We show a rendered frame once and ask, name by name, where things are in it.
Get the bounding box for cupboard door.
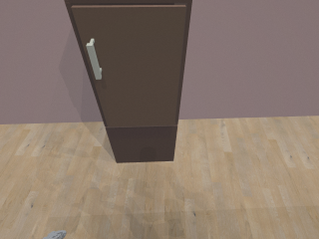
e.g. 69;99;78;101
71;5;186;127

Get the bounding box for handle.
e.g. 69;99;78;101
86;38;102;80

